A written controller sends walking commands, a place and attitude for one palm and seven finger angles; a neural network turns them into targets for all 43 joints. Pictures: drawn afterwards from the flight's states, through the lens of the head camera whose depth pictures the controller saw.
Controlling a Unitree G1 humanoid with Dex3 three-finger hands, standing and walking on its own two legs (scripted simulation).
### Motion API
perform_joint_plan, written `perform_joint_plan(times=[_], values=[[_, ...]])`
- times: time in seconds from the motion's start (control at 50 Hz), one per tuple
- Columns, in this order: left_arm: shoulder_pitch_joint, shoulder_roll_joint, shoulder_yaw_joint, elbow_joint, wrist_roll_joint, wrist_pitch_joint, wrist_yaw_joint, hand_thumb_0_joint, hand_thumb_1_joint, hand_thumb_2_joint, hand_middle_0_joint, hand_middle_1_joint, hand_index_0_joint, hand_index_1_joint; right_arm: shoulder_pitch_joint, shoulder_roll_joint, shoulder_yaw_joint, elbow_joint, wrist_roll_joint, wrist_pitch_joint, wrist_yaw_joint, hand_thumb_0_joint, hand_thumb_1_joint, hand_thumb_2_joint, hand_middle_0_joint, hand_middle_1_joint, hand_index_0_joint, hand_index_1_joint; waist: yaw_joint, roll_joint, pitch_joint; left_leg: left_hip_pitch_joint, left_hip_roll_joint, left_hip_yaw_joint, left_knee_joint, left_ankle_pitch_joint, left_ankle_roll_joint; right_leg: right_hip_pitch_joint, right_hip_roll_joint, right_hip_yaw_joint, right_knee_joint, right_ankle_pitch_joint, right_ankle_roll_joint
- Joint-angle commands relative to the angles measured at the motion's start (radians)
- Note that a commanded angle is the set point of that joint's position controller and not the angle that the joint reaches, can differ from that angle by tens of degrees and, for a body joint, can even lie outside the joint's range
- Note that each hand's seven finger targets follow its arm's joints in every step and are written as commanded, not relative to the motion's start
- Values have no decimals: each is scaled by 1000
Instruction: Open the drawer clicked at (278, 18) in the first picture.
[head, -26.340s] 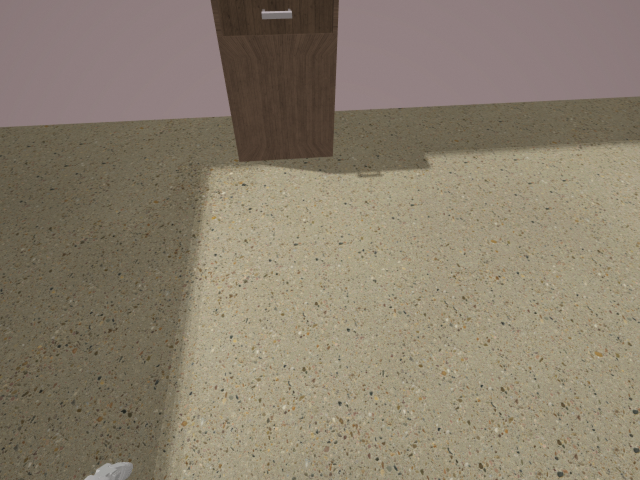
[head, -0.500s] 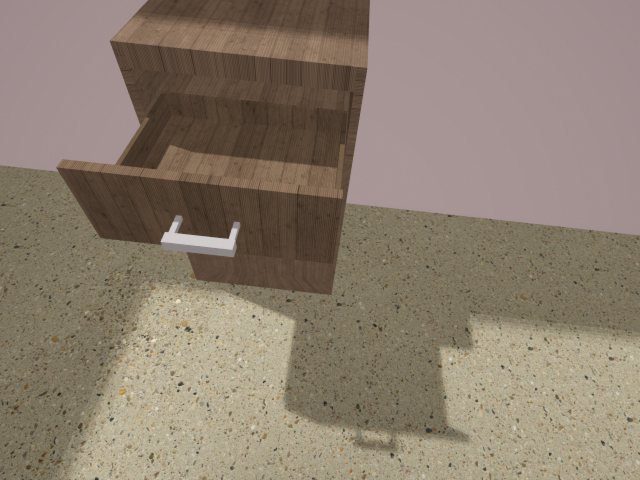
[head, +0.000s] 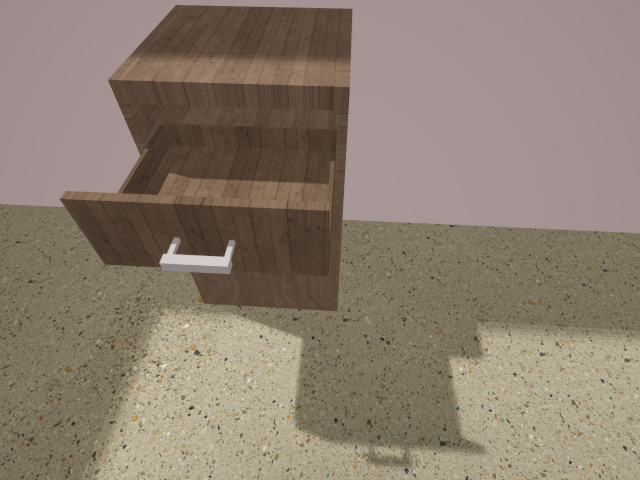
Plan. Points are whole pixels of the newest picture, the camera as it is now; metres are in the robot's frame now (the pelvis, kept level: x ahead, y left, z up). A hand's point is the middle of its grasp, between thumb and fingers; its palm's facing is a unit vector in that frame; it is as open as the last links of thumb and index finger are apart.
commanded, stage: let the arm hang, fingers relaxed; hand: left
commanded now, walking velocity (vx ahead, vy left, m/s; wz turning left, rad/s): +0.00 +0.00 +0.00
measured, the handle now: (199, 254) +0.48 +0.24 -0.05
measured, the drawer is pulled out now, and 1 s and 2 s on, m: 0.30 0.30 0.30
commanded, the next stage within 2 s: look to check the result in 0.22 s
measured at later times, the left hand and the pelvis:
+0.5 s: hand out of the picture -0.01 +0.15 -0.18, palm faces +0.04 -0.98 -0.17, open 7.4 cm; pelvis +0.00 +0.00 +0.00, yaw +0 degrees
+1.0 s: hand out of the picture +0.00 +0.15 -0.17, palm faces +0.05 -0.98 -0.18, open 7.4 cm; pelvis +0.01 -0.01 +0.00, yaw +0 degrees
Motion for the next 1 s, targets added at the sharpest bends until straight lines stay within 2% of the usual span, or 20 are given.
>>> perform_joint_plan(times=[0.0,0.06,0.1,0.36,0.42,0.44,0.6,0.64,0.68,0.78,0.86,0.88,0.98], values=[[75,108,29,-22,-5,-16,8,0,900,900,-200,-300,-200,-300,128,-70,-22,-1,0,-7,-9,0,-900,-900,200,300,200,300,-1,0,78,-118,69,-69,-107,-32,47,-4,-99,123,-122,-137,-24],[78,104,30,-21,-5,-18,8,0,900,900,-200,-300,-200,-300,132,-67,-23,-2,0,-10,-11,0,-900,-900,200,300,200,300,-1,11,60,-112,74,-72,-107,-19,48,10,-99,118,-115,-111,-25],[77,100,31,-22,-5,-19,7,0,900,900,-200,-300,-200,-300,136,-65,-23,-1,1,-12,-12,0,-900,-900,200,300,200,300,-1,-5,57,-116,75,-72,-108,-5,46,20,-99,116,-109,-89,-26],[72,99,32,-18,-7,-17,8,0,900,900,-200,-300,-200,-300,149,-62,-24,9,0,-6,-13,0,-900,-900,200,300,200,300,-3,-7,80,-118,73,-71,-107,-20,44,4,-98,116,-124,-133,-28],[76,98,33,-18,-7,-17,7,0,900,900,-200,-300,-200,-300,147,-64,-26,7,-1,-7,-13,0,-900,-900,200,300,200,300,-2,-12,64,-113,69,-73,-106,-27,45,8,-97,122,-124,-139,-27],[74,94,33,-18,-7,-18,8,0,900,900,-200,-300,-200,-300,148,-64,-26,7,0,-7,-13,0,-900,-900,200,300,200,300,-2,8,69,-111,73,-73,-108,-20,45,1,-95,116,-121,-131,-28],[71,91,33,-12,-8,-21,7,0,900,900,-200,-300,-200,-300,137,-64,-27,9,2,-15,-16,0,-900,-900,200,300,200,300,-2,-1,40,-98,81,-78,-115,39,44,41,-97,104,-94,-27,-28],[73,87,31,-10,-8,-22,9,0,900,900,-200,-300,-200,-300,128,-64,-27,6,4,-15,-18,0,-900,-900,200,300,200,300,-1,14,47,-85,85,-79,-116,51,45,27,-93,100,-92,-15,-29],[70,92,32,-10,-8,-21,8,0,900,900,-200,-300,-200,-300,127,-65,-27,8,2,-13,-16,0,-900,-900,200,300,200,300,0,-6,57,-100,83,-77,-120,30,44,34,-96,103,-96,-35,-27],[68,92,32,-9,-7,-23,8,0,900,900,-200,-300,-200,-300,119,-67,-27,10,3,-16,-17,0,-900,-900,200,300,200,300,-1,2,39,-81,86,-74,-118,64,43,46,-98,99,-89,5,-26],[68,92,32,-6,-7,-23,8,0,900,900,-200,-300,-200,-300,109,-68,-28,12,2,-13,-17,0,-900,-900,200,300,200,300,-2,-19,53,-77,81,-70,-117,56,41,34,-99,99,-100,-17,-26],[65,94,32,-8,-7,-23,8,0,900,900,-200,-300,-200,-300,111,-68,-28,14,2,-13,-16,0,-900,-900,200,300,200,300,-2,0,47,-78,80,-69,-117,56,40,42,-100,102,-101,-15,-26],[66,95,33,-6,-7,-25,8,0,900,900,-200,-300,-200,-300,103,-70,-30,16,2,-12,-16,0,-900,-900,200,300,200,300,-1,-2,47,-70,78,-63,-115,54,37,41,-101,104,-109,-16,-26]])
